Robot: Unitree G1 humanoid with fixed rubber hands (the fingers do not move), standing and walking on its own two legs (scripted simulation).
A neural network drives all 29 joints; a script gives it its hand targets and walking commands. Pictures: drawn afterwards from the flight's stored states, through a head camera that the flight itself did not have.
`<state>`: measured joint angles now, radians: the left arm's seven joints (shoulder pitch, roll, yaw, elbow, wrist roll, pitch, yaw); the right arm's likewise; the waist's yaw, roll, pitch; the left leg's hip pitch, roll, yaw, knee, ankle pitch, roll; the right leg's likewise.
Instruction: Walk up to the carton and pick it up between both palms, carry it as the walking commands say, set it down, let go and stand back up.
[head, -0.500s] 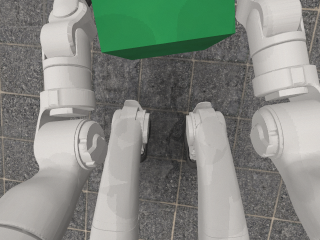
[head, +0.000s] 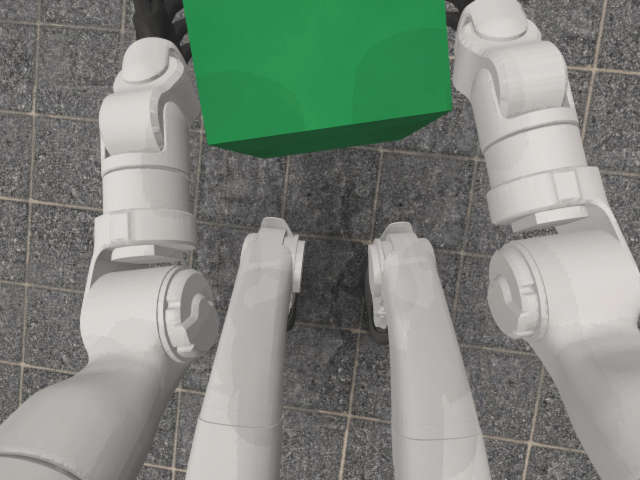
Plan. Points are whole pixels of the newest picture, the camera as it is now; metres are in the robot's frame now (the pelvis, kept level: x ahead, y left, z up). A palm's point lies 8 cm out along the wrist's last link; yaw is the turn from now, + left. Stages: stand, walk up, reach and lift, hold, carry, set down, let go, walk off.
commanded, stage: reach and lift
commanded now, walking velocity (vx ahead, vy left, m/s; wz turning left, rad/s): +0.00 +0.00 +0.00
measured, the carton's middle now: (318, 42) +0.54 +0.04 -0.13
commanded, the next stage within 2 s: none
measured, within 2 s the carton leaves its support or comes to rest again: neither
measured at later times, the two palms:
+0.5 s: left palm (106, 53) +0.47 +0.19 +0.01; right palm (491, 8) +0.50 -0.10 +0.00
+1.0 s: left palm (29, 51) +0.45 +0.19 +0.08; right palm out of the picture +0.48 -0.10 +0.07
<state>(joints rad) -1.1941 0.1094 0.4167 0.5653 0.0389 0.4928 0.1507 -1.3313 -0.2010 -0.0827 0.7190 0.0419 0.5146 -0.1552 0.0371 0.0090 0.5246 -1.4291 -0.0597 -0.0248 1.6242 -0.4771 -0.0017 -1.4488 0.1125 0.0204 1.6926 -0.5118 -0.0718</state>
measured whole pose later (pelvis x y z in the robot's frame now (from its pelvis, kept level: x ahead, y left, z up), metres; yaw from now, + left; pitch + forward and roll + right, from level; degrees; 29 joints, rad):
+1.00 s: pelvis +0.01 +0.01 +0.12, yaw +0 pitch +4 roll +1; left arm -0.93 0.00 0.42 0.44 0.07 0.52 0.15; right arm -1.03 -0.11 -0.12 0.64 0.03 0.49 -0.14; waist 0.04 0.01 0.52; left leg -0.90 -0.06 -0.08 1.16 -0.35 -0.03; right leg -0.90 0.10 0.03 1.21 -0.38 -0.05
